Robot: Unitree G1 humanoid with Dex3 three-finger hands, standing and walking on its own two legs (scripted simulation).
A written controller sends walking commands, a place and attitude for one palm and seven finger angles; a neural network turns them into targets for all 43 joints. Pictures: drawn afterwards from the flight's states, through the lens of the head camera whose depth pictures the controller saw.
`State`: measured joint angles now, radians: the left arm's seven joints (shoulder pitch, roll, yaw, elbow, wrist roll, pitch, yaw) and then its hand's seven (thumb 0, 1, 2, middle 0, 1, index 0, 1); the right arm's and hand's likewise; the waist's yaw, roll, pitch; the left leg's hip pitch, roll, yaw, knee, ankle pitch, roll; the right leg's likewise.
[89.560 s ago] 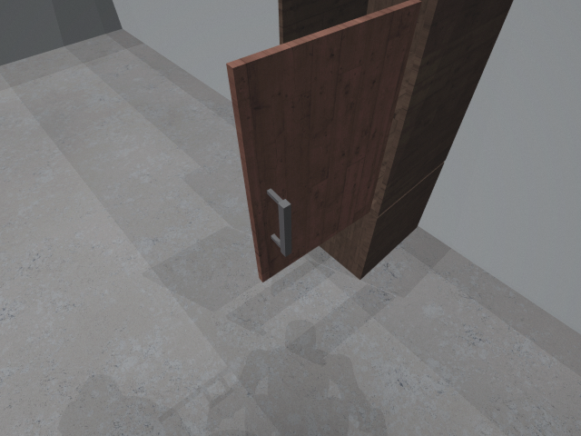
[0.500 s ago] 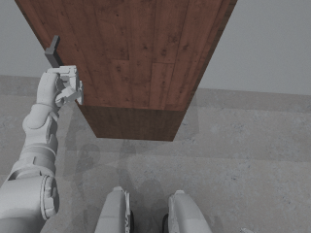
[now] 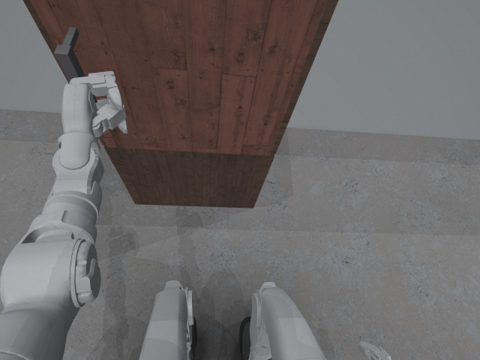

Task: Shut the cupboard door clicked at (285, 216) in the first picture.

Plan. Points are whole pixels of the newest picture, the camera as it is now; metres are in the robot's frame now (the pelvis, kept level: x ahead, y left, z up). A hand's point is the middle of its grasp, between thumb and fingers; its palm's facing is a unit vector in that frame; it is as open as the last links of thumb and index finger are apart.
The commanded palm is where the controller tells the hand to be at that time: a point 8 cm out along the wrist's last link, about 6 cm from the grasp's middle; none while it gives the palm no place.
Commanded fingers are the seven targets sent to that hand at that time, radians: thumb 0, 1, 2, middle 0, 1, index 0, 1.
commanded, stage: pull the fist back off the door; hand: left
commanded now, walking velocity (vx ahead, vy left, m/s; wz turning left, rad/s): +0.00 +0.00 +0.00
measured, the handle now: (87, 83) +0.57 +0.24 +0.05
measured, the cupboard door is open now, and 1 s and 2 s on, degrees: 0 0 0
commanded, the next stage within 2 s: draw the hand back to the body in 0.60 s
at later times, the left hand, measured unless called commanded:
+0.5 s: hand (112, 143) +0.44 +0.18 +0.06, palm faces +0.07 -1.00 -0.02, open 3.1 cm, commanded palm +0.41 +0.22 +0.06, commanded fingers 0.00 0.90 0.90 -1.30 -1.50 -1.30 -1.50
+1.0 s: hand (87, 150) +0.38 +0.18 +0.13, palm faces +0.06 -1.00 -0.06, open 3.1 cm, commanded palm +0.35 +0.23 +0.13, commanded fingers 0.00 0.90 0.90 -1.30 -1.50 -1.30 -1.50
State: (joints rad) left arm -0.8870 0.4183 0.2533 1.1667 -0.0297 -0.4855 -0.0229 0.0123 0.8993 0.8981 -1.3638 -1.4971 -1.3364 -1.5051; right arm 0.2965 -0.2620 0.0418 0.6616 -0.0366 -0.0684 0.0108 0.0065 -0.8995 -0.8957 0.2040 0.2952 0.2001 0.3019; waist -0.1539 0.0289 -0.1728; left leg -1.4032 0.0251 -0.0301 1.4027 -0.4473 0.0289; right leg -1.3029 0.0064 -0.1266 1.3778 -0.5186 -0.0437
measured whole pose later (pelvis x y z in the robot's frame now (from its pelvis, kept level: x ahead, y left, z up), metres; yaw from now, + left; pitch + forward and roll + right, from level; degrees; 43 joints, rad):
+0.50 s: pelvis +0.07 +0.00 +0.04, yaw -2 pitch +24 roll -2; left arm -0.28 0.24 0.23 0.63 -0.19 -0.54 -0.12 0.01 0.90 0.90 -1.30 -1.50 -1.30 -1.50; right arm 0.28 -0.25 -0.01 0.61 0.00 0.00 0.01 0.01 -0.90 -0.90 0.20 0.30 0.20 0.30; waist -0.06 0.02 -0.18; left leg -1.16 0.02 0.01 1.28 -0.53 0.03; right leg -1.09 0.03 -0.06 1.25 -0.58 -0.03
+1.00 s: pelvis +0.07 +0.00 +0.07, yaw +0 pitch +16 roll -2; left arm -0.03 0.24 0.15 0.31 -0.22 -0.39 -0.12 0.01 0.90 0.90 -1.30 -1.50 -1.30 -1.50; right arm 0.26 -0.22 0.03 0.55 0.04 0.01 -0.02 0.01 -0.90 -0.90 0.20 0.30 0.20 0.30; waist -0.01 0.05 -0.16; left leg -0.92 0.01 0.00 1.13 -0.48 0.03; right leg -0.85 0.03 -0.06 1.10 -0.53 -0.03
